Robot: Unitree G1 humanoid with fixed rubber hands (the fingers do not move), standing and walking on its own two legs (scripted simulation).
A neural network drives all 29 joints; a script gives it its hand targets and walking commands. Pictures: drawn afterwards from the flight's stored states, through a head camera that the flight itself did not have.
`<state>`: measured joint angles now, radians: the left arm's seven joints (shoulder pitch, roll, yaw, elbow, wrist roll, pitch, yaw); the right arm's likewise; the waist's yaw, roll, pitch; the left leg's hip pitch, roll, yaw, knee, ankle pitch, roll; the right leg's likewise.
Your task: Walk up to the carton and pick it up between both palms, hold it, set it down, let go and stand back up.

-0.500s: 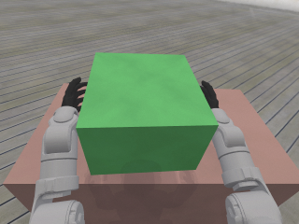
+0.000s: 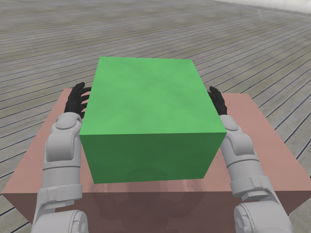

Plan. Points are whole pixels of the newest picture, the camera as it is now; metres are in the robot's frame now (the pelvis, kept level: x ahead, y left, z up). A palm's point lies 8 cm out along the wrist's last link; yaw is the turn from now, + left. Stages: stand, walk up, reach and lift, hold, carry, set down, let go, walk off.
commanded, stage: hold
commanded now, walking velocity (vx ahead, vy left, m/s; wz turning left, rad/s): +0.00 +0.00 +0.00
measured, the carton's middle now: (148, 114) +0.38 +0.01 +0.15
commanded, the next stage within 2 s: none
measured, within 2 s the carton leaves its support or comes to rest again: neither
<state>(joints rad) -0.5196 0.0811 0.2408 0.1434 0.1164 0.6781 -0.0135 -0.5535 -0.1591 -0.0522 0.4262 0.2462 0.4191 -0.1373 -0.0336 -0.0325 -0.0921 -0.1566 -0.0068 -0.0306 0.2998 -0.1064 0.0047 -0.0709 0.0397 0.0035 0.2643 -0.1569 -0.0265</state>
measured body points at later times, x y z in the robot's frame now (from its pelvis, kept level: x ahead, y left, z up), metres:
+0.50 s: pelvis +0.00 +0.00 +0.00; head -0.04 +0.02 +0.45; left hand +0.36 +0.19 +0.17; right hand +0.37 -0.17 +0.16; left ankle +0.04 +0.11 -0.75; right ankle -0.01 -0.10 -0.75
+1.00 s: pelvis +0.00 +0.00 +0.00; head -0.04 +0.02 +0.45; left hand +0.36 +0.19 +0.17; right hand +0.37 -0.18 +0.17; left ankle +0.04 +0.11 -0.75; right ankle -0.01 -0.10 -0.75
